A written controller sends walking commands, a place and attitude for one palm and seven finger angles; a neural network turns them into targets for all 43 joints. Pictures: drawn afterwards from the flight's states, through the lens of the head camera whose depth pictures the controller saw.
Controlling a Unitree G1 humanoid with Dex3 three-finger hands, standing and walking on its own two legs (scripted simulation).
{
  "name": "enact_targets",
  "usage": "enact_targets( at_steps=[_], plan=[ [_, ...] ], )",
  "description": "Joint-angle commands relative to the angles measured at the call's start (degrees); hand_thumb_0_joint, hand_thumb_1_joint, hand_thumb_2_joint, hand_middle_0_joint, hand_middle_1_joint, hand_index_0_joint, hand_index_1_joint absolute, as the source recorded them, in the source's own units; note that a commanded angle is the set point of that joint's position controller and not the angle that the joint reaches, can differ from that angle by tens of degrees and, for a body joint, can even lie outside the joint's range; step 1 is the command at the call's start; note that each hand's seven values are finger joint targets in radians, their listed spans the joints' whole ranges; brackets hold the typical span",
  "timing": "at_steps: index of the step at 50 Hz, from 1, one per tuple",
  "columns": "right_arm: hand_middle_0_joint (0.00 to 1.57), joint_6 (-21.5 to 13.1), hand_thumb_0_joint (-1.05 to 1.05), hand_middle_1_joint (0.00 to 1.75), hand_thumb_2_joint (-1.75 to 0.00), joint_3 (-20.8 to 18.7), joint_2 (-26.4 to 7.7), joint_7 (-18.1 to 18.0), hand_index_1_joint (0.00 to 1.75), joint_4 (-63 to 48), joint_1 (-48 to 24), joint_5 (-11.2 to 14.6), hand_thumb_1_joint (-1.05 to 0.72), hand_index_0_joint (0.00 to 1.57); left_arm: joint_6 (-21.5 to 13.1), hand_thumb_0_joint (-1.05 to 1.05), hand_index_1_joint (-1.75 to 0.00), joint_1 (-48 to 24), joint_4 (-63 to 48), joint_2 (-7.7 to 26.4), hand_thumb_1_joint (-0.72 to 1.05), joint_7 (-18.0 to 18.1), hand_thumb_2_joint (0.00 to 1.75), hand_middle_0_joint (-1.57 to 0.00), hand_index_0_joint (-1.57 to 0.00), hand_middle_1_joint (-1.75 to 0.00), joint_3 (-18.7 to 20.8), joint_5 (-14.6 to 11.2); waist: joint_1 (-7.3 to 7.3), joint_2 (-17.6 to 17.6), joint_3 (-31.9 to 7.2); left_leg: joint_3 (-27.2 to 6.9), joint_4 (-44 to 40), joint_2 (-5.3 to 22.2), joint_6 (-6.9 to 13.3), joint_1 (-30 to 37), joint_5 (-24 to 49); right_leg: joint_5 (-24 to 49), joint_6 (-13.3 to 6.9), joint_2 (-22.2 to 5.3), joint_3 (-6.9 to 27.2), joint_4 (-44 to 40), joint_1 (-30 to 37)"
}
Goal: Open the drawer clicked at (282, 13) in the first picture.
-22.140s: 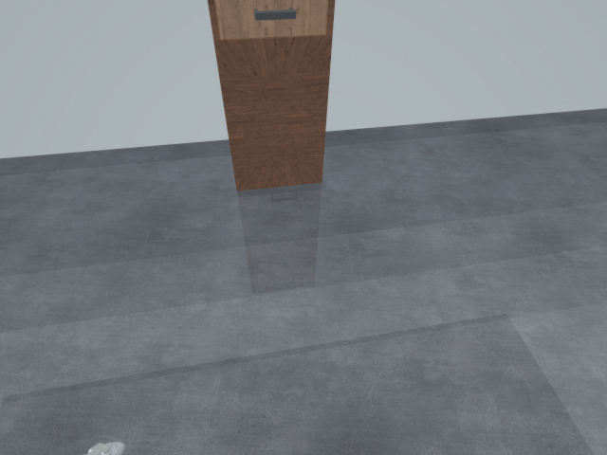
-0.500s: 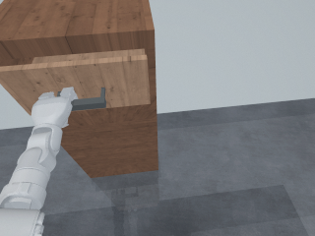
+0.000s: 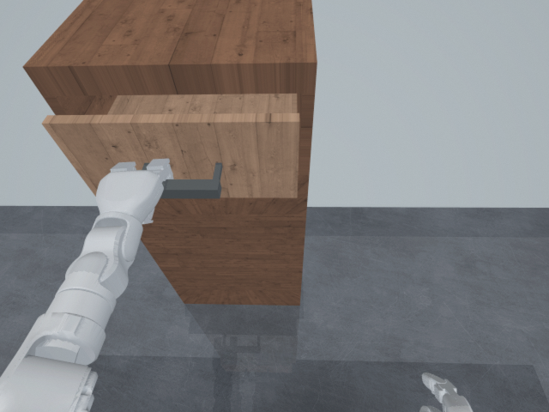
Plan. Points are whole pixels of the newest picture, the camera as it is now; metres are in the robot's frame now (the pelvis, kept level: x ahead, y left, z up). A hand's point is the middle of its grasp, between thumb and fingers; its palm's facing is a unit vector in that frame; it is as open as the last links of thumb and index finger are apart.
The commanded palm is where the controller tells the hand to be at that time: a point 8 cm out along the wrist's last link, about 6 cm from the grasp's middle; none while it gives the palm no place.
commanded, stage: pull the drawer open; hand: left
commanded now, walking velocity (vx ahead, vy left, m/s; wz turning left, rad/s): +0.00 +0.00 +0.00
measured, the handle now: (179, 179) +0.45 +0.19 +0.07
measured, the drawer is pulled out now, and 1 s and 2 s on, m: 0.06 0.16 0.30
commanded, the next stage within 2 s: open the thumb to release the handle in 1.92 s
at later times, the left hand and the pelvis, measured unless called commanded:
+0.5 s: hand (135, 253) +0.32 +0.24 +0.04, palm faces +0.03 -0.06 -1.00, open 6.0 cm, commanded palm +0.28 +0.24 +0.10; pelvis +0.01 +0.00 +0.00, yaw -3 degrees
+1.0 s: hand (126, 272) +0.29 +0.24 +0.04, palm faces +0.00 -0.06 -1.00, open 5.7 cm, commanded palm +0.25 +0.24 +0.10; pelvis +0.00 -0.01 +0.01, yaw -1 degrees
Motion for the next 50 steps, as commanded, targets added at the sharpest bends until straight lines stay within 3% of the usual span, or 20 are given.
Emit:
enact_targets(
  at_steps=[1,5,9,15,18,22,23,24,26,27,29,31,34,37,38,39,41,46,49,50],
  plan=[
    [0.2,-1.53,0.0,0.3,-0.9,-3.54,-8.16,-0.71,0.3,-4.81,3.35,-0.51,-0.9,0.2,-4.14,0.0,-1.35,-23.0,-9.86,12.69,0.9,2.67,0.9,-0.4,-0.4,-1.35,4.82,1.24,-2.68,-0.76,-18.81,2.53,-1.48,-1.69,1.58,7.45,26.51,21.36,-2.52,2.51,-1.05,-2.04,9.6],
    [0.2,-1.79,0.0,0.3,-0.9,-4.04,-7.98,-0.01,0.3,-6.28,2.52,-0.32,-0.9,0.2,-5.24,0.0,-1.35,-12.55,-12.84,11.29,0.9,3.5,0.9,-0.4,-0.4,-1.35,5.71,-0.08,-0.62,-0.83,-20.48,2.98,-1.9,-1.64,1.7,6.46,26.32,22.21,-2.62,2.68,-0.62,-2.15,12.5],
    [0.2,-2.23,0.0,0.3,-0.9,-4.2,-8.04,0.39,0.3,-7.9,0.72,-0.11,-0.9,0.2,-4.94,0.0,-1.35,-0.27,-19.49,13.66,0.9,4.35,0.9,-0.4,-0.4,-1.35,9.58,-1.72,1.74,-1.26,-22.71,3.65,-2.9,-1.67,1.97,4.94,27.37,26.16,-2.43,2.51,0.34,-2.2,18.2],
    [0.2,-3.07,0.0,0.3,-0.9,-4.09,-8.34,0.98,0.3,-8.95,-2.19,0.54,-0.9,0.2,-1.53,0.0,-1.35,13.65,-29.77,11.26,0.9,5.72,0.9,-0.4,-0.4,-1.35,9.66,-2.84,1.51,-1.68,-17.3,3.54,-4.65,-0.84,1.78,5.96,27.84,24.0,-2.23,2.88,-0.4,-3.21,16.8],
    [0.2,-3.56,0.0,0.3,-0.9,-3.99,-8.71,1.09,0.3,-9.4,-3.63,0.28,-0.9,0.2,0.36,0.0,-1.35,19.8,-34.69,12.9,0.9,6.33,0.9,-0.4,-0.4,-1.35,11.79,-3.15,2.31,-1.21,-17.0,3.44,-5.25,-0.69,1.57,6.83,28.43,23.61,-2.33,2.85,-0.36,-3.54,18.02],
    [0.2,-4.46,0.0,0.3,-0.9,-3.51,-8.03,1.54,0.3,-10.01,-5.53,0.07,-0.9,0.2,2.31,0.0,-1.35,27.35,-42.4,10.29,0.9,6.57,0.9,-0.4,-0.4,-1.35,10.4,-3.43,2.64,0.94,-16.25,3.25,-5.39,-0.13,1.27,9.91,32.3,24.53,-2.17,2.77,-0.83,-3.41,17.29],
    [0.2,-4.42,0.0,0.3,-0.9,-3.4,-8.16,1.64,0.3,-10.14,-6.14,0.0,-0.9,0.2,2.7,0.0,-1.35,30.02,-43.96,11.91,0.9,6.67,0.9,-0.4,-0.4,-1.35,12.28,-3.4,3.13,0.79,-16.79,2.94,-5.34,0.06,1.09,10.3,34.38,24.99,-2.29,2.79,-0.67,-3.31,18.08],
    [0.2,-4.54,0.0,0.3,-0.9,-2.99,-7.66,1.89,0.3,-10.43,-6.59,-0.01,-0.9,0.2,3.31,0.0,-1.35,31.95,-45.25,9.11,0.9,6.49,0.9,-0.4,-0.4,-1.35,9.95,-3.38,2.89,1.02,-15.91,2.94,-5.14,0.01,1.07,10.81,34.71,25.2,-2.07,2.6,-1.08,-3.09,17.32],
    [0.2,-4.82,0.0,0.3,-0.9,-2.79,-7.69,1.97,0.3,-10.31,-7.41,-0.06,-0.9,0.2,3.79,0.0,-1.35,31.79,-46.35,7.78,0.9,6.3,0.9,-0.4,-0.4,-1.35,8.83,-3.43,2.16,-0.64,-12.76,2.67,-5.37,0.17,0.97,10.56,33.29,23.83,-1.84,2.78,-1.47,-3.48,15.66],
    [0.2,-4.86,0.0,0.3,-0.9,-2.77,-7.58,2.0,0.3,-10.43,-7.75,-0.21,-0.9,0.2,3.77,0.0,-1.35,33.27,-47.8,9.51,0.9,6.46,0.9,-0.4,-0.4,-1.35,10.77,-3.21,2.69,-0.41,-13.16,2.56,-5.47,0.21,0.86,10.99,33.53,23.53,-1.96,2.83,-1.39,-3.42,16.01],
    [0.2,-4.33,0.0,0.3,-0.9,-2.06,-8.13,0.71,0.3,-7.6,-7.24,-0.35,-0.9,0.2,3.69,0.0,-1.35,12.83,-42.49,12.9,0.9,7.38,0.9,-0.4,-0.4,-1.35,10.48,-1.1,-1.06,0.28,-8.21,2.31,-5.32,-0.38,0.69,10.04,26.9,19.51,-1.96,2.96,-1.65,-4.02,11.05],
    [0.2,-4.76,0.0,0.3,-0.9,-2.13,-7.0,0.52,0.3,-7.8,-7.3,-0.62,-0.9,0.2,3.5,0.0,-1.35,17.9,-39.55,9.83,0.9,7.24,0.9,-0.4,-0.4,-1.35,9.24,-0.44,0.4,-1.13,-8.63,2.59,-5.68,-0.57,0.72,10.46,25.65,18.16,-2.27,2.99,-2.05,-4.33,11.59],
    [0.2,-4.56,0.0,0.3,-0.9,-2.07,-6.54,0.06,0.3,-7.65,-8.15,-0.7,-0.9,0.2,3.09,0.0,-1.35,14.92,-41.89,10.81,0.9,6.66,0.9,-0.4,-0.4,-1.35,8.52,-0.04,1.5,1.75,-14.41,2.75,-5.01,-0.98,0.48,13.62,29.69,21.14,-2.36,2.54,-1.37,-3.95,14.1],
    [0.2,-4.34,0.0,0.3,-0.9,-1.75,-6.08,0.05,0.3,-7.45,-8.86,-0.87,-0.9,0.2,3.13,0.0,-1.35,14.75,-40.94,7.68,0.9,5.43,0.9,-0.4,-0.4,-1.35,5.35,-0.55,1.38,-0.36,-13.76,2.61,-4.87,-1.21,0.43,13.69,29.97,22.07,-2.2,2.59,-1.63,-4.14,14.28],
    [0.2,-4.17,0.0,0.3,-0.9,-1.77,-6.35,-0.18,0.3,-7.24,-8.89,-0.89,-0.9,0.2,2.99,0.0,-1.35,14.26,-40.48,10.26,0.9,5.15,0.9,-0.4,-0.4,-1.35,7.58,-0.58,1.55,-0.99,-14.05,2.68,-4.85,-1.14,0.4,13.76,30.11,22.39,-2.26,2.68,-1.39,-4.34,14.98],
    [0.2,-4.12,0.0,0.3,-0.9,-1.37,-6.01,-0.21,0.3,-7.49,-9.38,-1.04,-0.9,0.2,3.05,0.0,-1.35,13.64,-40.08,8.59,0.9,4.61,0.9,-0.4,-0.4,-1.35,5.72,-0.56,1.46,-0.83,-13.67,2.79,-4.86,-1.42,0.6,13.38,28.84,22.38,-2.12,2.41,-1.48,-4.44,14.84],
    [0.2,-3.96,0.0,0.3,-0.9,-1.26,-5.8,-0.47,0.3,-7.35,-9.68,-1.09,-0.9,0.2,2.58,0.0,-1.35,13.54,-38.11,8.62,0.9,3.95,0.9,-0.4,-0.4,-1.35,6.0,-0.69,1.52,-2.8,-12.19,2.82,-5.14,-1.64,0.71,12.14,26.77,21.73,-2.05,2.49,-1.41,-4.71,14.84],
    [0.2,-3.96,0.0,0.3,-0.9,-0.97,-5.68,-0.81,0.3,-7.27,-9.78,-1.18,-0.9,0.2,0.96,0.0,-1.35,12.17,-36.15,9.78,0.9,2.99,0.9,-0.4,-0.4,-1.35,7.01,-0.78,1.85,-2.3,-10.79,2.91,-5.47,-1.99,0.81,10.42,24.02,20.89,-2.15,2.36,-0.99,-4.99,15.07],
    [0.2,-4.23,0.0,0.3,-0.9,-1.19,-5.59,-0.41,0.3,-8.68,-10.2,-1.37,-0.9,0.2,0.11,0.0,-1.35,23.0,-39.36,10.94,0.9,2.88,0.9,-0.4,-0.4,-1.35,9.73,-1.39,4.57,-0.89,-15.11,3.15,-5.54,-1.99,0.85,11.01,26.73,23.49,-2.32,2.09,-0.29,-4.54,19.2],
    [0.2,-4.29,0.0,0.3,-0.9,-1.19,-5.54,-0.25,0.3,-8.93,-10.31,-1.36,-0.9,0.2,-0.05,0.0,-1.35,25.16,-40.28,10.76,0.9,2.89,0.9,-0.4,-0.4,-1.35,10.13,-1.99,4.59,-1.84,-14.06,3.16,-5.68,-1.93,0.81,10.22,26.5,24.38,-2.22,2.09,-0.26,-4.53,19.63]
  ],
)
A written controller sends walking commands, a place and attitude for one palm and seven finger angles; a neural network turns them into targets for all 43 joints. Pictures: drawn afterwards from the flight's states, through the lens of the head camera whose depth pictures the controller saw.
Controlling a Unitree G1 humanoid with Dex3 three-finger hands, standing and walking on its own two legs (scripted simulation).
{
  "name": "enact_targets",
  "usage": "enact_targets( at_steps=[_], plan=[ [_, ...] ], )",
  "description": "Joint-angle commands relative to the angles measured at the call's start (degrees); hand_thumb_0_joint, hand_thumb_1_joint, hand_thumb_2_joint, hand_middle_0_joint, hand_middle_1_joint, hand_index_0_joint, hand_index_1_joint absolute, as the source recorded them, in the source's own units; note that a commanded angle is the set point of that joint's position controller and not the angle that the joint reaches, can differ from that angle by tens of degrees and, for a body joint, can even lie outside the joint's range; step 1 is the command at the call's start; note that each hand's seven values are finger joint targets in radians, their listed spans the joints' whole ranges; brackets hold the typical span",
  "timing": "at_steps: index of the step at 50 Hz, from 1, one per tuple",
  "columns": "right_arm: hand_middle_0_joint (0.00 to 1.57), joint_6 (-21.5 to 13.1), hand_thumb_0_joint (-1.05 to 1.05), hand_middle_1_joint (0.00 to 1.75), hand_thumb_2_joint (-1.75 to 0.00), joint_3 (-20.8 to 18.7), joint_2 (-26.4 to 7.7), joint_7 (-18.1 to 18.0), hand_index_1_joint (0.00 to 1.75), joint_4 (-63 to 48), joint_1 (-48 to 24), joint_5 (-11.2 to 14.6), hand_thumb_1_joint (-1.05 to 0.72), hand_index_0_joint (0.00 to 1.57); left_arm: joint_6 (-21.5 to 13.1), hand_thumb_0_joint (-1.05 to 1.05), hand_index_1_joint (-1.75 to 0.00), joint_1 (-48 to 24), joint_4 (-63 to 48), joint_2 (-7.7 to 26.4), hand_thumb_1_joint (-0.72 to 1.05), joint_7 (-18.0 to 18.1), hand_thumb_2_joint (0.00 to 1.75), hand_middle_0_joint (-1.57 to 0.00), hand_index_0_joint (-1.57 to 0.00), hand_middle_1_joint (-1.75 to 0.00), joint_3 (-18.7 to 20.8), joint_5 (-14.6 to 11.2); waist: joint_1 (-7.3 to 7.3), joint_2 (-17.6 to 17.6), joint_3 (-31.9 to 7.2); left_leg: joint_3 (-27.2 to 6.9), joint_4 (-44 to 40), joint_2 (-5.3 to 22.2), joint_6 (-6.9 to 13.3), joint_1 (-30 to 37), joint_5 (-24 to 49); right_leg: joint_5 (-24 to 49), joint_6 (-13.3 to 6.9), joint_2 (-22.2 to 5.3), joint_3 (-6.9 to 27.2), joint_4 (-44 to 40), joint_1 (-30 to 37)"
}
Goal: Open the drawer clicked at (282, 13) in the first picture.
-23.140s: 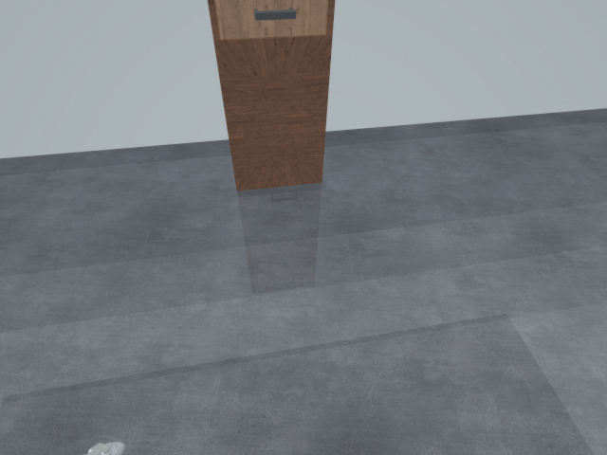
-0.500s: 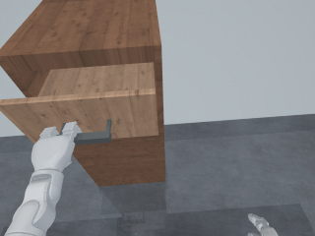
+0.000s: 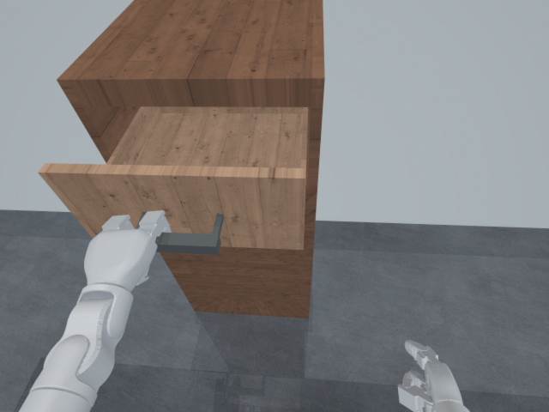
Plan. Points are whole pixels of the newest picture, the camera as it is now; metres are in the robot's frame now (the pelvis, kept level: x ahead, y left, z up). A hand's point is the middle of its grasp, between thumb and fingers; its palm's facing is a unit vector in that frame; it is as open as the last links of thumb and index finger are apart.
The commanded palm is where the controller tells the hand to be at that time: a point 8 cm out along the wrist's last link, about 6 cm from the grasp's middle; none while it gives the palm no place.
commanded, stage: pull the drawer open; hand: left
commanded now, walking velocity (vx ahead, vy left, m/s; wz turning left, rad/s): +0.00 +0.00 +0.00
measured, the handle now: (177, 231) +0.35 +0.20 +0.06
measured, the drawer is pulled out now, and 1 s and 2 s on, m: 0.16 0.30 0.30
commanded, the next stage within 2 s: open the thumb to release the handle in 0.92 s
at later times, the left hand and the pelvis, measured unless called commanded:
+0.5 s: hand (116, 334) +0.20 +0.24 +0.04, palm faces +0.01 -0.09 -1.00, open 6.1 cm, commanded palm +0.15 +0.25 +0.09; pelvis +0.01 +0.01 -0.01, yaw -3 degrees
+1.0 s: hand (102, 376) +0.15 +0.24 +0.04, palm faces +0.02 -0.08 -1.00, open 6.1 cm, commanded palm +0.13 +0.25 +0.09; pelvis +0.00 +0.00 -0.01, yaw -3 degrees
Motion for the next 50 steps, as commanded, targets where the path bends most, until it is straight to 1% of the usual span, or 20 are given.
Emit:
enact_targets(
  at_steps=[1,3,5,6,8,10,12,13,16,18,20,21,23,27,28,31,34,36,42,50],
  plan=[
    [0.2,-2.77,0.0,0.3,-0.9,-2.97,-7.0,-0.18,0.3,-9.39,-5.31,-0.07,-0.9,0.2,-1.51,0.0,-1.35,1.31,-14.72,11.98,0.9,1.99,0.9,-0.4,-0.4,-1.35,8.54,-1.1,1.39,-3.06,-16.18,2.98,-2.75,-2.71,1.76,2.85,25.44,24.74,-1.28,1.4,-0.2,-2.89,14.35],
    [0.2,-3.07,0.0,0.3,-0.9,-3.1,-7.27,0.22,0.3,-10.22,-6.08,-0.03,-0.9,0.2,-1.76,0.0,-1.35,7.99,-17.28,12.39,0.9,2.2,0.9,-0.4,-0.4,-1.35,10.05,-1.96,2.24,-2.74,-15.07,3.05,-3.11,-2.45,1.64,2.36,25.08,24.49,-1.31,1.32,0.09,-2.98,14.74],
    [0.2,-3.12,0.0,0.3,-0.9,-2.99,-7.15,0.66,0.3,-10.48,-6.28,0.08,-0.9,0.2,-1.79,0.0,-1.35,11.37,-19.74,11.68,0.9,2.66,0.9,-0.4,-0.4,-1.35,10.25,-2.25,1.86,-2.92,-12.89,3.01,-3.54,-2.32,1.67,1.01,23.17,22.61,-1.31,1.36,0.05,-2.96,13.63],
    [0.2,-3.29,0.0,0.3,-0.9,-2.99,-7.18,0.87,0.3,-11.23,-6.65,0.14,-0.9,0.2,-1.75,0.0,-1.35,15.11,-21.71,11.37,0.9,3.03,0.9,-0.4,-0.4,-1.35,10.63,-2.41,2.27,-2.86,-11.91,3.11,-3.54,-2.36,1.72,0.5,22.46,21.89,-1.3,1.33,-0.01,-2.89,13.35],
    [0.2,-3.49,0.0,0.3,-0.9,-3.31,-7.53,1.22,0.3,-11.56,-6.93,0.05,-0.9,0.2,-1.81,0.0,-1.35,20.42,-25.66,13.59,0.9,4.22,0.9,-0.4,-0.4,-1.35,13.62,-2.55,3.05,-1.11,-12.98,3.16,-3.26,-1.99,1.44,1.1,23.77,22.3,-1.59,1.31,0.35,-2.48,13.85],
    [0.2,-3.68,0.0,0.3,-0.9,-3.26,-7.0,1.95,0.3,-11.9,-6.82,0.13,-0.9,0.2,-1.32,0.0,-1.35,25.85,-29.0,10.48,0.9,5.27,0.9,-0.4,-0.4,-1.35,12.09,-2.67,2.5,-0.15,-12.49,3.16,-2.7,-1.83,1.44,1.11,25.14,22.8,-1.58,1.38,0.13,-1.91,12.74],
    [0.2,-3.83,0.0,0.3,-0.9,-3.56,-7.34,2.54,0.3,-12.12,-6.67,0.04,-0.9,0.2,-1.08,0.0,-1.35,28.18,-32.41,9.69,0.9,6.35,0.9,-0.4,-0.4,-1.35,11.97,-2.75,1.97,-0.02,-12.36,2.95,-2.18,-1.41,1.37,1.41,26.36,22.7,-1.47,1.56,-0.16,-1.51,11.16],
    [0.2,-3.8,0.0,0.3,-0.9,-3.65,-7.62,2.61,0.3,-12.13,-6.74,0.0,-0.9,0.2,-0.9,0.0,-1.35,30.47,-32.99,11.15,0.9,6.97,0.9,-0.4,-0.4,-1.35,13.96,-2.82,2.09,-0.6,-12.51,2.86,-1.99,-1.24,1.23,1.12,26.84,22.53,-1.51,1.7,-0.1,-1.43,11.34],
    [0.2,-3.88,0.0,0.3,-0.9,-3.63,-7.53,3.08,0.3,-12.1,-6.63,-0.11,-0.9,0.2,-0.31,0.0,-1.35,33.09,-34.63,9.88,0.9,8.51,0.9,-0.4,-0.4,-1.35,13.1,-2.3,1.46,0.67,-11.24,2.75,-1.23,-1.11,1.22,0.88,26.11,21.6,-1.47,1.89,-0.32,-0.65,9.08],
    [0.2,-3.76,0.0,0.3,-0.9,-3.79,-7.67,3.27,0.3,-12.1,-6.45,-0.33,-0.9,0.2,-0.25,0.0,-1.35,35.18,-37.04,10.59,0.9,9.6,0.9,-0.4,-0.4,-1.35,14.24,-2.01,1.58,0.85,-12.9,2.55,-0.58,-0.82,1.03,1.88,28.88,23.3,-1.63,1.99,0.29,-0.27,9.21],
    [0.2,-3.73,0.0,0.3,-0.9,-3.65,-7.2,3.76,0.3,-12.25,-6.24,-0.35,-0.9,0.2,0.01,0.0,-1.35,38.31,-37.8,8.48,0.9,10.38,0.9,-0.4,-0.4,-1.35,12.21,-1.74,1.23,1.07,-12.47,2.45,0.43,-0.64,1.0,2.24,29.91,23.24,-1.41,1.98,-0.17,0.6,7.76],
    [0.2,-3.65,0.0,0.3,-0.9,-3.57,-7.21,3.89,0.3,-12.25,-6.17,-0.38,-0.9,0.2,0.09,0.0,-1.35,38.67,-37.91,7.78,0.9,10.52,0.9,-0.4,-0.4,-1.35,11.48,-1.77,0.79,-0.31,-11.49,2.27,0.64,-0.58,1.08,1.92,29.01,22.5,-1.24,2.11,-0.4,0.69,6.8],
    [0.2,-3.45,0.0,0.3,-0.9,-3.51,-7.4,3.72,0.3,-12.37,-6.29,-0.31,-0.9,0.2,0.08,0.0,-1.35,40.68,-38.72,9.62,0.9,11.04,0.9,-0.4,-0.4,-1.35,13.68,-2.11,1.27,0.08,-11.62,2.29,0.71,-0.53,0.95,2.01,28.78,23.08,-1.37,2.25,0.37,0.35,7.18],
    [0.2,-3.2,0.0,0.3,-0.9,-2.83,-7.03,4.16,0.3,-13.13,-6.5,-0.37,-0.9,0.2,-0.16,0.0,-1.35,44.49,-40.89,7.72,0.9,11.4,0.9,-0.4,-0.4,-1.35,11.56,-1.94,1.23,-0.86,-11.22,1.97,1.54,-0.33,0.98,1.69,28.97,22.91,-1.03,2.11,0.14,1.18,6.29],
    [0.2,-3.04,0.0,0.3,-0.9,-2.75,-7.34,3.95,0.3,-13.51,-6.73,-0.28,-0.9,0.2,0.04,0.0,-1.35,45.49,-41.62,9.19,0.9,11.62,0.9,-0.4,-0.4,-1.35,12.65,-2.31,1.35,-0.9,-11.0,2.15,1.87,-0.17,0.94,1.85,28.65,23.24,-1.03,2.03,0.72,0.84,6.33],
    [0.2,-2.85,0.0,0.3,-0.9,-2.02,-6.54,4.11,0.3,-13.78,-6.68,-0.52,-0.9,0.2,0.04,0.0,-1.35,47.29,-40.82,7.14,0.9,11.57,0.9,-0.4,-0.4,-1.35,11.01,-1.94,1.28,-2.97,-8.88,1.86,1.92,-0.41,1.24,0.9,26.7,21.65,-0.86,2.32,0.58,1.04,5.17],
    [0.2,-2.76,0.0,0.3,-0.9,-1.65,-6.71,4.27,0.3,-14.89,-6.56,-0.52,-0.9,0.2,-0.07,0.0,-1.35,49.54,-43.0,8.06,0.9,11.83,0.9,-0.4,-0.4,-1.35,11.59,-1.84,1.87,-1.56,-9.69,1.85,2.13,0.02,1.08,1.31,25.81,19.14,-0.85,2.17,0.83,0.96,4.87],
    [0.2,-2.94,0.0,0.3,-0.9,-1.56,-6.58,4.57,0.3,-15.36,-6.36,-0.49,-0.9,0.2,-0.36,0.0,-1.35,53.07,-43.93,6.96,0.9,11.85,0.9,-0.4,-0.4,-1.35,10.07,-2.08,2.02,-1.59,-9.46,1.98,2.67,0.03,1.05,1.63,27.29,20.69,-0.79,2.21,1.31,1.07,4.66],
    [0.2,-2.67,0.0,0.3,-0.9,-1.52,-7.09,4.68,0.3,-15.56,-5.81,-1.31,-0.9,0.2,-0.91,0.0,-1.35,50.38,-44.67,8.42,0.9,12.9,0.9,-0.4,-0.4,-1.35,11.07,-1.07,1.19,-1.38,-7.62,1.32,3.38,-0.17,0.93,0.32,22.99,16.59,-1.14,2.2,2.32,0.9,1.69],
    [0.2,-2.9,0.0,0.3,-0.9,-1.89,-7.17,4.45,0.3,-15.94,-6.02,-1.24,-0.9,0.2,-0.6,0.0,-1.35,52.86,-45.15,8.39,0.9,13.87,0.9,-0.4,-0.4,-1.35,11.5,-1.87,1.92,-0.15,-8.95,1.58,3.44,-0.42,0.97,-0.88,20.62,15.54,-1.56,1.75,3.16,1.12,2.52]
  ],
)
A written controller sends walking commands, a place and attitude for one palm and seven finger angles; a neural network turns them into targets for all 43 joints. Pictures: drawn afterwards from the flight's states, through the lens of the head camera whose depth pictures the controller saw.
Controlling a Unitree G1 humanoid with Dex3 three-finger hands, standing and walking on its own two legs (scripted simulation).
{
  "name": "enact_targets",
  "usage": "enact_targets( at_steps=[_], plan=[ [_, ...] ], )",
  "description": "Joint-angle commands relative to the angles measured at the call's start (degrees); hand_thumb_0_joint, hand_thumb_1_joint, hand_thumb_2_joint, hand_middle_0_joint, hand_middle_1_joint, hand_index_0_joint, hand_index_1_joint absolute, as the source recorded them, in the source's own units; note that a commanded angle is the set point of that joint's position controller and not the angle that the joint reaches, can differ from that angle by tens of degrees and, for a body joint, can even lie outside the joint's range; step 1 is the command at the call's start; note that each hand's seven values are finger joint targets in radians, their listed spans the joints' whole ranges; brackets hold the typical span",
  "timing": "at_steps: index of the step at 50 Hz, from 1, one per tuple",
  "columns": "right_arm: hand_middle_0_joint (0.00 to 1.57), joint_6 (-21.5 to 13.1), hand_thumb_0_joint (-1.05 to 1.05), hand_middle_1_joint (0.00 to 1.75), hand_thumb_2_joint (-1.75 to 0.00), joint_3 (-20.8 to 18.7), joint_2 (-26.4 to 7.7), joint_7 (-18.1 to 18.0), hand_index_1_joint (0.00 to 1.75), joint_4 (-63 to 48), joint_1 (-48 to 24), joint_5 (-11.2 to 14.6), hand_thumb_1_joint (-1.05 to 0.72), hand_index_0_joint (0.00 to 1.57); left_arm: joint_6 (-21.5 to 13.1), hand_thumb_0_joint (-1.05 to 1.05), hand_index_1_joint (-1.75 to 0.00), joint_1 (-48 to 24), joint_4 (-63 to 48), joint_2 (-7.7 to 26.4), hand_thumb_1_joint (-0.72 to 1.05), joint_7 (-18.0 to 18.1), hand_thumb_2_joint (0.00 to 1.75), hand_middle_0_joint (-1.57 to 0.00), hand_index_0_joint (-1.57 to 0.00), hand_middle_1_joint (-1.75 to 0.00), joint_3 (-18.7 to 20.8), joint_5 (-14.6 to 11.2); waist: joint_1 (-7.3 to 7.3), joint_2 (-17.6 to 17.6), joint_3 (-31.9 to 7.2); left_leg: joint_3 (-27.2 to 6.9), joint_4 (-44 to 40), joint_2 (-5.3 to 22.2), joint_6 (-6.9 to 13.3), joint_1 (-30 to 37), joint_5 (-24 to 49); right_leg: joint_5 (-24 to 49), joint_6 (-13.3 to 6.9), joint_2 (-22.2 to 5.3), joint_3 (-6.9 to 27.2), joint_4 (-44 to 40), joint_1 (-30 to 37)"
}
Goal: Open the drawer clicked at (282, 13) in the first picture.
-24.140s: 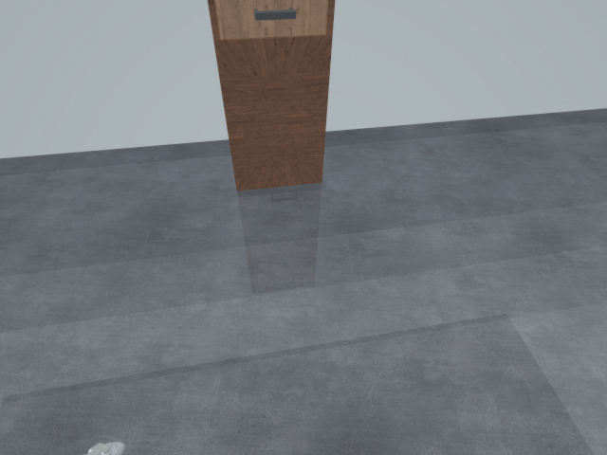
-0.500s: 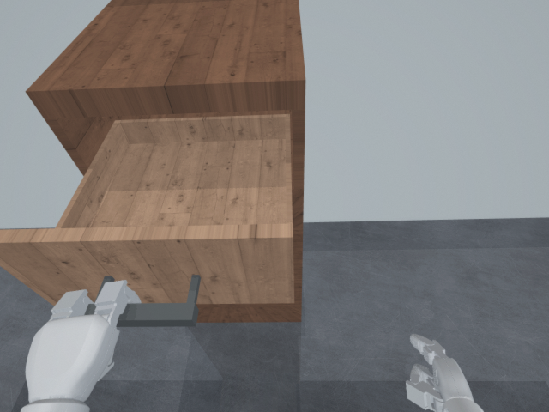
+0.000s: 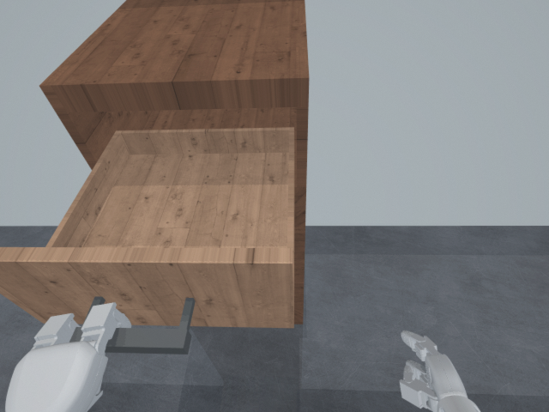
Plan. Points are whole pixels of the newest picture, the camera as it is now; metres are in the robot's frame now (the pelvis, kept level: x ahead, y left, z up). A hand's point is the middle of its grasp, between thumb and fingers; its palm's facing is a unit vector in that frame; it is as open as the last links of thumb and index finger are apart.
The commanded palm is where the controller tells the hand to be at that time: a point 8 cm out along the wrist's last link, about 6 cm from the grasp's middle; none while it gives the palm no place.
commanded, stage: open the thumb to release the handle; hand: left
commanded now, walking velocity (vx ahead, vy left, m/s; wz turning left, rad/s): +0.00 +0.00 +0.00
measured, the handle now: (137, 322) +0.20 +0.21 +0.08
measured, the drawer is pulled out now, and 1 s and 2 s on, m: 0.30 0.30 0.30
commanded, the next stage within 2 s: lift the hand off the handle in 0.52 s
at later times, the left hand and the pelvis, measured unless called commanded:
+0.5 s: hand (73, 378) +0.14 +0.27 +0.06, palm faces +0.05 -0.04 -1.00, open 11.8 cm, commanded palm +0.11 +0.27 +0.11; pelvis -0.02 +0.00 +0.01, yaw +2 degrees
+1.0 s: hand (91, 363) +0.15 +0.25 +0.06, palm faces +0.04 -0.06 -1.00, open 13.5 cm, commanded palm +0.13 +0.25 +0.12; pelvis -0.02 +0.00 +0.01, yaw +2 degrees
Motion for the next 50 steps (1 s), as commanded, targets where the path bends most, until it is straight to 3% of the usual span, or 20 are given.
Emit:
enact_targets(
  at_steps=[1,2,3,4,7,9,12,16,21,23,25,28,30,31,35,38,43,45,48,50],
  plan=[
    [0.2,-1.97,0.0,0.3,-0.9,-2.34,-5.79,-1.95,0.3,-6.58,-8.22,-0.12,-0.9,0.2,-1.04,0.0,-1.35,-9.35,-8.08,18.71,0.9,4.37,0.9,-0.4,-0.4,-1.35,16.39,2.08,-0.95,-3.79,-2.34,-1.36,-4.44,-3.02,1.2,0.37,18.03,15.4,-1.72,0.52,1.49,-6.72,4.56],
    [0.2,-1.91,0.0,0.3,-0.9,-2.36,-4.95,-2.84,0.3,-7.6,-9.24,-0.79,-0.9,0.2,-1.14,0.0,-1.34,-8.74,-6.04,16.14,0.83,4.58,0.87,-0.4,-0.4,-1.34,15.57,2.76,1.11,-1.65,-2.64,-1.16,-4.99,-3.47,1.75,0.6,14.97,13.34,-1.81,-0.02,0.91,-7.28,6.15],
    [0.2,-2.11,0.0,0.3,-0.9,-2.12,-5.15,-3.24,0.3,-7.67,-9.25,-0.91,-0.9,0.2,-1.14,0.0,-1.34,-9.99,-5.4,17.65,0.76,4.71,0.84,-0.39,-0.39,-1.34,16.26,2.62,0.48,-1.79,-0.58,-1.45,-5.22,-3.68,1.67,0.76,13.24,11.01,-2.08,-0.11,2.45,-8.77,4.79],
    [0.2,-2.52,0.0,0.3,-0.9,-2.35,-4.24,-3.29,0.3,-7.32,-9.13,-0.21,-0.9,0.2,-1.28,0.0,-1.33,-8.9,-3.37,14.19,0.69,4.43,0.81,-0.38,-0.38,-1.33,14.72,1.89,0.75,-0.39,-2.55,-0.93,-5.3,-3.65,1.9,1.88,13.0,10.26,-1.91,-0.46,1.16,-8.41,5.65],
    [0.2,-3.84,0.0,0.3,-0.9,-3.64,-4.82,-4.22,0.3,-6.58,-8.87,0.96,-0.9,0.2,-2.17,0.0,-1.3,-7.45,-3.91,12.41,0.48,3.15,0.72,-0.37,-0.37,-1.3,14.1,-2.93,0.71,1.29,-6.68,-0.64,-6.41,-3.65,1.71,3.26,16.08,15.03,-1.37,-0.21,-0.56,-8.28,9.99],
    [0.2,-4.43,0.0,0.3,-0.9,-3.56,-4.91,-4.61,0.3,-5.99,-9.04,1.01,-0.9,0.2,-2.55,0.0,-1.29,-7.13,-3.97,11.34,0.34,2.16,0.66,-0.36,-0.36,-1.29,12.53,-4.56,0.1,-0.84,-6.79,-0.68,-6.66,-3.6,1.72,3.43,17.34,16.82,-0.96,-0.3,-0.82,-8.6,10.71],
    [0.2,-4.27,0.0,0.3,-0.9,-3.26,-5.03,-4.6,0.3,-5.43,-9.68,0.59,-0.9,0.2,-2.96,0.0,-1.27,-6.75,-2.03,12.9,0.13,2.2,0.57,-0.35,-0.35,-1.27,13.45,-2.69,0.72,-3.91,-4.56,-0.77,-7.52,-3.64,1.6,1.38,16.84,16.85,-1.01,-0.53,-0.54,-9.02,10.53],
    [0.2,-4.05,0.0,0.3,-0.9,-3.17,-4.89,-4.49,0.3,-4.9,-10.37,0.72,-0.9,0.2,-2.89,0.0,-1.24,-8.63,-0.17,12.08,-0.15,1.59,0.45,-0.32,-0.32,-1.24,12.01,-1.19,0.79,-3.48,-1.86,-0.49,-8.67,-3.71,1.6,1.21,14.17,12.55,-1.21,-0.51,-0.42,-10.37,9.55],
    [0.2,-4.26,0.0,0.3,-0.9,-3.05,-4.61,-5.15,0.3,-4.58,-10.75,0.76,-0.9,0.2,-2.75,0.0,-1.2,-12.6,0.23,12.3,-0.5,0.88,0.3,-0.3,-0.3,-1.2,11.45,-1.24,0.65,-3.41,-2.61,-0.33,-9.2,-3.98,1.76,2.65,12.15,9.82,-0.93,-0.68,-0.33,-11.87,9.85],
    [0.2,-4.24,0.0,0.3,-0.9,-3.06,-4.76,-5.24,0.3,-4.36,-10.82,0.69,-0.9,0.2,-3.05,0.0,-1.2,-14.21,0.51,13.5,-0.5,0.8,0.3,-0.3,-0.3,-1.2,12.46,-0.67,0.89,-1.68,-2.27,-0.56,-9.98,-3.87,1.48,3.3,12.25,8.74,-1.29,-0.42,-0.12,-12.5,9.84],
    [0.2,-4.4,0.0,0.3,-0.9,-2.98,-4.28,-5.16,0.3,-4.04,-10.82,0.91,-0.9,0.2,-3.06,0.0,-1.2,-16.83,0.67,11.49,-0.5,0.47,0.3,-0.3,-0.3,-1.2,10.02,-0.59,0.24,-1.74,-2.15,-0.46,-10.13,-3.7,1.56,3.74,12.06,8.17,-1.09,-0.55,-1.37,-12.31,9.29],
    [0.2,-4.3,0.0,0.3,-0.9,-2.91,-4.47,-5.4,0.3,-3.98,-11.21,0.78,-0.9,0.2,-2.87,0.0,-1.2,-17.1,1.63,13.24,-0.5,0.29,0.3,-0.3,-0.3,-1.2,11.22,-0.05,0.84,-0.89,-2.79,-0.63,-10.6,-3.79,1.37,4.42,12.57,8.22,-1.29,-0.21,-0.76,-12.8,10.12],
    [0.2,-4.29,0.0,0.3,-0.9,-2.79,-4.14,-5.34,0.3,-3.67,-11.26,0.93,-0.9,0.2,-2.65,0.0,-1.2,-21.13,1.95,11.12,-0.5,-0.13,0.3,-0.3,-0.3,-1.2,8.47,0.11,0.09,-1.47,-1.98,-0.69,-10.94,-3.72,1.45,4.39,12.05,7.52,-1.15,-0.36,-1.54,-12.79,9.49],
    [0.2,-4.87,0.0,0.3,-0.9,-2.86,-3.85,-4.73,0.3,-4.32,-11.08,0.72,-0.9,0.2,-2.7,0.0,-1.2,-20.94,0.46,3.74,-0.5,-0.6,0.3,-0.3,-0.3,-1.2,1.03,0.0,-0.69,-0.89,-2.45,-0.69,-10.64,-3.7,1.43,5.03,13.32,8.31,-1.11,-0.28,-2.42,-12.08,8.56],
    [0.2,-4.79,0.0,0.3,-0.9,-2.85,-4.23,-4.46,0.3,-4.0,-10.89,0.49,-0.9,0.2,-1.94,0.0,-1.2,-23.5,-0.72,8.78,-0.5,-0.83,0.3,-0.3,-0.3,-1.2,3.75,1.54,-0.1,-2.3,-3.57,-1.03,-10.98,-3.41,1.38,5.42,13.84,8.0,-1.34,-0.07,-2.29,-12.17,9.3],
    [0.2,-4.16,0.0,0.3,-0.9,-2.28,-4.06,-4.41,0.3,-4.6,-11.68,0.01,-0.9,0.2,-1.13,0.0,-1.2,-22.26,-0.99,11.48,-0.5,-0.35,0.3,-0.3,-0.3,-1.2,5.91,3.88,1.64,-1.18,-3.94,-0.93,-11.29,-3.64,1.2,5.17,14.59,8.53,-1.9,0.13,-1.14,-12.15,10.75],
    [0.2,-3.93,0.0,0.3,-0.9,-2.35,-3.84,-4.31,0.3,-4.17,-11.89,0.66,-0.9,0.2,-0.03,0.0,-1.2,-23.01,-0.02,9.42,-0.5,-0.61,0.3,-0.3,-0.3,-1.2,5.12,2.29,0.75,0.14,-3.3,-0.92,-11.55,-3.39,0.99,5.84,16.58,11.66,-1.87,0.28,-1.37,-12.08,11.46],
    [0.2,-3.79,0.0,0.3,-0.9,-2.41,-3.76,-4.43,0.3,-3.73,-11.55,0.89,-0.9,0.2,0.35,0.0,-1.2,-23.7,1.21,8.19,-0.5,-1.26,0.3,-0.3,-0.3,-1.2,3.94,1.43,0.17,-1.75,-2.71,-0.89,-11.67,-3.38,1.26,5.66,16.33,11.93,-1.5,0.02,-1.83,-12.37,11.57],
    [0.2,-3.81,0.0,0.3,-0.9,-2.42,-4.05,-4.69,0.3,-4.29,-12.05,0.65,-0.9,0.2,0.05,0.0,-1.2,-24.39,-2.79,11.14,-0.5,-1.21,0.3,-0.3,-0.3,-1.2,6.05,1.24,1.01,0.55,-4.89,-0.95,-12.12,-3.49,1.24,6.99,16.8,11.82,-1.63,0.06,-1.14,-12.74,12.92],
    [0.2,-3.88,0.0,0.3,-0.9,-2.54,-3.7,-4.46,0.3,-4.19,-11.69,0.77,-0.9,0.2,-0.08,0.0,-1.2,-23.04,-5.12,10.52,-0.5,-1.29,0.3,-0.3,-0.3,-1.2,5.73,0.92,1.15,0.13,-6.64,-0.82,-12.17,-3.3,1.33,8.24,18.71,13.19,-1.61,-0.21,-1.55,-12.67,14.06]
  ],
)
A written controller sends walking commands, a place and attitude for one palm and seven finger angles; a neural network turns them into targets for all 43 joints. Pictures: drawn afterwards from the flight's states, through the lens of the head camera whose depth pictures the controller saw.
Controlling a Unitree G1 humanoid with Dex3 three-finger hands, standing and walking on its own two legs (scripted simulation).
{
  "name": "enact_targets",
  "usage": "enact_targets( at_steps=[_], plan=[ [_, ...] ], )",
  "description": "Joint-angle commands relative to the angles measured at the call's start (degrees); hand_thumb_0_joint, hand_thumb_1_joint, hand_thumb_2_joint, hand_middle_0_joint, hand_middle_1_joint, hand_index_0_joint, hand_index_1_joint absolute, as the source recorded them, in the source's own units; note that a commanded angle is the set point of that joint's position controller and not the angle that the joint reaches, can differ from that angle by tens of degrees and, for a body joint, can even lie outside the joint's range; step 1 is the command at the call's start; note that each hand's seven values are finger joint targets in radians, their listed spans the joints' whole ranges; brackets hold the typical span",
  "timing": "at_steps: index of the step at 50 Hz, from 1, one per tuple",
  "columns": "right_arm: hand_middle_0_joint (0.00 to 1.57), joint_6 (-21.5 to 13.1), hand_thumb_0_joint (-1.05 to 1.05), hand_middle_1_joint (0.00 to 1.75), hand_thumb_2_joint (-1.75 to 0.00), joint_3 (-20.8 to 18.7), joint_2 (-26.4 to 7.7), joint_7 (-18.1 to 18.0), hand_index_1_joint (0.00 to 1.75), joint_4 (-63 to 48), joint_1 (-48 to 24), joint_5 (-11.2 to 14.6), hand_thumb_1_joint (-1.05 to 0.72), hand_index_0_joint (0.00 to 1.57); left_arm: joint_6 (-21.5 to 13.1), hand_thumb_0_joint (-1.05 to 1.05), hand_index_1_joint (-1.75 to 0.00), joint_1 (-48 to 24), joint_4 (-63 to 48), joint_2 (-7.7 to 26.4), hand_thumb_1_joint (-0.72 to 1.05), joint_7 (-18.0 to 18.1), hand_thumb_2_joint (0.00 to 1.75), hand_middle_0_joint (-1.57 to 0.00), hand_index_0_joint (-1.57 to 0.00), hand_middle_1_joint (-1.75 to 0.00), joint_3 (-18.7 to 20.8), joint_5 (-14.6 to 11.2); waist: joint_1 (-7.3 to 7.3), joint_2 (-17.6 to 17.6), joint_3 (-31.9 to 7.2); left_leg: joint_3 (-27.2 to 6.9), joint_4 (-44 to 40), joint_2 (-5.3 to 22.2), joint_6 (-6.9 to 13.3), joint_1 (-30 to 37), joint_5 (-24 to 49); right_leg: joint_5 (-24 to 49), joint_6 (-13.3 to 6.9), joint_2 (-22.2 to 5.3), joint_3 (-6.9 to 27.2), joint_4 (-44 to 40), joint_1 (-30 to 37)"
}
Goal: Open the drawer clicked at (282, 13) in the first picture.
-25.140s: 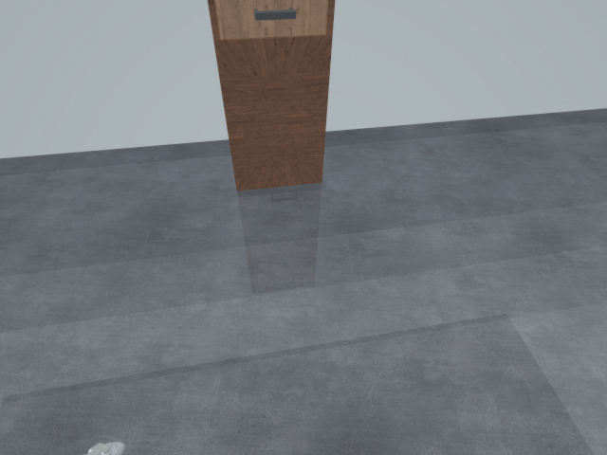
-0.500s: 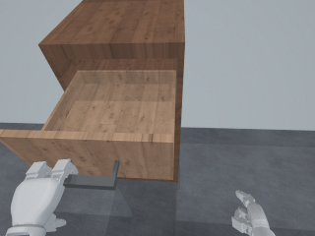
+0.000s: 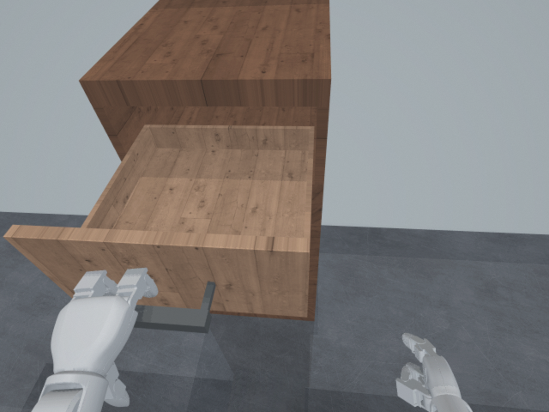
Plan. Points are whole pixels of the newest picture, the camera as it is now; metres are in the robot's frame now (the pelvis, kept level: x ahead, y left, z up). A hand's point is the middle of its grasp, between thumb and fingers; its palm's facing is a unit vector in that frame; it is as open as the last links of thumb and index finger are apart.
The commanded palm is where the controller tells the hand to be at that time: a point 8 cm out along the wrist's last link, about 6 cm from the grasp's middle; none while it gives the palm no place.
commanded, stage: lift the hand off the handle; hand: left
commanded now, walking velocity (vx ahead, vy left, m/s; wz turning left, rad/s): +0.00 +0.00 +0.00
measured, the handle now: (162, 302) +0.23 +0.20 +0.06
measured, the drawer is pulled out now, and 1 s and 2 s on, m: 0.30 0.30 0.30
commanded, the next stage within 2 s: draw the hand back to the body in 1.22 s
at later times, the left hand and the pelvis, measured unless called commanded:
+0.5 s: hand (89, 312) +0.19 +0.25 +0.12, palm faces +0.10 -0.05 -0.99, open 13.4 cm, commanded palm +0.15 +0.25 +0.18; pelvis +0.01 +0.00 +0.01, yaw +1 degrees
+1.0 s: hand (69, 258) +0.21 +0.25 +0.19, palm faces +0.19 -0.05 -0.98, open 13.8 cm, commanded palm +0.16 +0.25 +0.25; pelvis -0.01 +0.00 +0.02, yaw +2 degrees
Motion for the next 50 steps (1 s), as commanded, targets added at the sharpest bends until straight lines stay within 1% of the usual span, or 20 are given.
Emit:
enact_targets(
  at_steps=[1,3,9,16,23,24,28,29,30,33,34,38,39,41,43,45,47,48,49,50],
  plan=[
    [0.2,-3.19,0.0,0.3,-0.9,-2.1,-5.65,-0.36,0.3,-10.23,-9.11,-0.07,-0.9,0.2,0.11,0.0,-1.2,-4.45,-17.21,9.54,-0.5,2.63,0.3,-0.3,-0.3,-1.2,8.12,-1.32,-0.14,-0.99,-10.14,0.78,-5.99,-2.01,1.16,2.9,14.54,10.0,-1.69,1.24,-0.24,-6.61,7.66],
    [0.2,-3.16,0.0,0.3,-0.9,-2.0,-6.08,-0.47,0.3,-10.48,-9.4,0.08,-0.9,0.2,0.28,0.0,-1.2,-4.34,-19.11,11.77,-0.5,2.47,0.3,-0.3,-0.3,-1.2,10.3,-2.0,-0.07,-0.87,-10.78,0.44,-6.23,-1.83,0.98,3.66,15.42,10.82,-1.75,1.32,0.47,-7.12,8.52],
    [0.2,-2.43,0.0,0.3,-0.9,-1.34,-6.2,0.05,0.3,-10.93,-9.76,0.55,-0.9,0.2,2.35,0.0,-1.2,-2.23,-21.15,10.61,-0.5,0.11,0.3,-0.3,-0.3,-1.2,9.29,-3.21,-0.14,-1.36,-7.91,0.73,-7.64,-1.54,1.36,3.95,16.29,11.92,-1.28,0.62,-0.12,-8.21,9.7],
    [0.2,-1.33,0.0,0.3,-0.9,-0.96,-6.87,-0.5,0.3,-11.39,-10.35,0.94,-0.9,0.2,4.27,0.0,-1.2,-4.36,-23.08,13.36,-0.5,-4.29,0.3,-0.3,-0.3,-1.2,10.52,-4.96,0.36,-3.29,-6.38,1.01,-10.09,-1.62,1.84,5.8,15.8,11.62,-0.69,0.43,-0.58,-11.02,12.66],
    [0.2,-1.04,0.0,0.3,-0.9,-0.23,-7.53,-1.0,0.3,-11.86,-11.94,1.73,-0.9,0.2,4.24,0.0,-1.2,-6.79,-26.6,18.08,-0.5,-7.25,0.3,-0.3,-0.3,-1.2,14.7,-7.14,0.61,0.68,-6.37,0.45,-11.72,-1.09,1.41,8.66,17.32,12.89,-0.89,0.39,0.46,-13.28,15.62],
    [0.2,-1.11,0.0,0.3,-0.9,0.25,-6.79,-0.72,0.3,-12.15,-11.14,1.53,-0.9,0.2,4.21,0.0,-1.2,-6.74,-27.75,15.36,-0.5,-7.7,0.3,-0.3,-0.3,-1.2,12.11,-7.13,0.58,0.91,-7.18,0.91,-11.67,-1.19,1.62,9.05,18.15,12.86,-0.59,-0.21,-0.89,-12.99,15.84],
    [0.2,-1.08,0.0,0.3,-0.9,0.09,-7.43,-0.76,0.3,-11.88,-12.68,2.25,-0.9,0.2,4.69,0.0,-1.2,-8.2,-27.72,17.53,-0.5,-9.63,0.3,-0.3,-0.3,-1.2,14.16,-8.98,0.06,1.21,-3.43,0.31,-13.33,-0.75,1.29,9.24,17.14,11.45,-0.63,0.55,-0.54,-14.89,15.53],
    [0.2,-1.01,0.0,0.3,-0.9,0.56,-6.97,-0.47,0.3,-11.75,-11.47,1.8,-0.9,0.2,4.55,0.0,-1.2,-10.2,-28.43,16.06,-0.5,-10.07,0.3,-0.3,-0.3,-1.2,12.18,-8.27,0.11,0.14,-5.0,0.51,-13.8,-0.89,1.44,9.22,17.84,10.95,-0.53,-0.01,-1.83,-14.38,16.23],
    [0.2,-0.62,0.0,0.3,-0.9,0.03,-7.04,-0.53,0.3,-10.92,-12.03,1.91,-0.9,0.2,5.06,0.0,-1.2,-10.58,-26.71,16.06,-0.5,-10.66,0.3,-0.3,-0.3,-1.2,11.77,-8.46,-0.19,0.42,-3.08,0.4,-14.61,-0.83,1.4,9.35,18.04,11.12,-0.68,0.37,-1.67,-15.1,16.04],
    [0.2,-1.14,0.0,0.3,-0.9,0.37,-7.58,-0.65,0.3,-12.07,-13.3,2.48,-0.9,0.2,5.46,0.0,-1.2,-12.26,-29.83,18.62,-0.5,-11.53,0.3,-0.3,-0.3,-1.2,13.93,-9.35,0.19,0.65,-4.61,-0.04,-14.99,-0.47,1.38,10.12,17.56,11.23,-0.53,0.51,-1.36,-15.44,17.48],
    [0.2,-1.26,0.0,0.3,-0.9,0.89,-6.88,-0.39,0.3,-11.94,-12.05,1.94,-0.9,0.2,5.35,0.0,-1.2,-13.59,-29.76,17.5,-0.5,-12.0,0.3,-0.3,-0.3,-1.2,12.58,-8.58,0.44,0.05,-5.84,0.26,-15.19,-0.86,1.51,10.22,18.26,10.79,-0.48,-0.12,-2.29,-15.18,18.02],
    [0.2,-1.43,0.0,0.3,-0.9,0.73,-7.47,-0.58,0.3,-12.11,-13.94,2.61,-0.9,0.2,5.66,0.0,-1.2,-15.39,-30.89,20.74,-0.5,-12.95,0.3,-0.3,-0.3,-1.2,15.54,-9.96,0.55,1.43,-5.15,-0.3,-15.94,-0.56,1.36,10.89,18.33,11.5,-0.65,0.47,-1.43,-16.19,18.96],
    [0.2,-1.5,0.0,0.3,-0.9,1.18,-6.78,-0.39,0.3,-11.6,-12.53,2.13,-0.9,0.2,5.51,0.0,-1.2,-16.44,-29.7,19.5,-0.5,-13.52,0.3,-0.3,-0.3,-1.2,14.15,-9.55,0.49,0.08,-6.09,0.06,-16.05,-0.93,1.44,10.88,18.5,10.61,-0.46,-0.15,-2.5,-15.93,19.13],
    [0.2,-0.92,0.0,0.3,-0.9,0.68,-7.26,-0.52,0.3,-10.27,-12.95,2.34,-0.9,0.2,6.02,0.0,-1.2,-18.19,-26.06,21.22,-0.5,-14.52,0.3,-0.3,-0.3,-1.2,15.37,-10.04,0.08,-0.68,-2.58,0.0,-17.14,-1.11,1.29,9.97,17.74,10.18,-0.44,0.2,-2.22,-17.11,18.35],
    [0.2,-1.23,0.0,0.3,-0.9,0.85,-7.25,-0.14,0.3,-11.04,-14.42,3.25,-0.9,0.2,6.85,0.0,-1.2,-20.28,-27.43,21.2,-0.5,-15.7,0.3,-0.3,-0.3,-1.2,15.31,-11.3,-0.01,2.19,-3.45,-0.18,-17.36,-0.72,1.15,10.04,16.99,9.59,-0.67,0.46,-1.93,-16.92,18.85],
    [0.2,-0.94,0.0,0.3,-0.9,0.56,-7.03,0.35,0.3,-10.36,-13.41,3.03,-0.9,0.2,7.8,0.0,-1.2,-19.87,-26.13,19.03,-0.5,-17.33,0.3,-0.3,-0.3,-1.2,12.45,-11.4,-0.21,1.31,-3.89,0.09,-18.13,-1.06,1.17,10.27,18.7,10.76,-0.58,0.28,-2.56,-16.81,19.5],
    [0.2,-0.87,0.0,0.3,-0.9,0.67,-7.49,0.57,0.3,-11.16,-13.88,3.03,-0.9,0.2,8.93,0.0,-1.2,-20.98,-27.25,20.41,-0.5,-18.78,0.3,-0.3,-0.3,-1.2,12.93,-11.77,0.36,0.46,-4.99,0.25,-18.15,-1.24,1.25,9.91,18.96,11.99,-0.29,0.15,-2.67,-16.35,20.41],
    [0.2,-1.29,0.0,0.3,-0.9,0.87,-7.77,0.6,0.3,-11.53,-15.07,3.7,-0.9,0.2,9.3,0.0,-1.2,-21.18,-27.49,22.93,-0.5,-19.37,0.3,-0.3,-0.3,-1.2,15.92,-12.91,0.35,1.38,-5.22,-0.14,-17.87,-0.75,1.18,9.17,17.81,11.76,-0.45,0.6,-2.17,-16.07,21.01],
    [0.2,-1.09,0.0,0.3,-0.9,1.54,-7.15,0.97,0.3,-11.74,-14.46,3.13,-0.9,0.2,9.74,0.0,-1.2,-20.95,-26.89,21.22,-0.5,-20.27,0.3,-0.3,-0.3,-1.2,13.93,-11.85,0.96,0.03,-6.18,0.18,-17.84,-1.26,1.31,9.03,18.73,11.4,-0.5,0.15,-2.66,-15.67,21.43],
    [0.2,-0.54,0.0,0.3,-0.9,1.02,-7.35,0.94,0.3,-10.72,-14.03,3.19,-0.9,0.2,9.9,0.0,-1.2,-21.4,-25.79,22.7,-0.5,-20.69,0.3,-0.3,-0.3,-1.2,14.9,-11.97,0.21,-0.32,-4.7,0.27,-18.49,-1.08,1.26,8.57,18.35,11.33,-0.45,0.24,-2.55,-16.21,21.09]
  ],
)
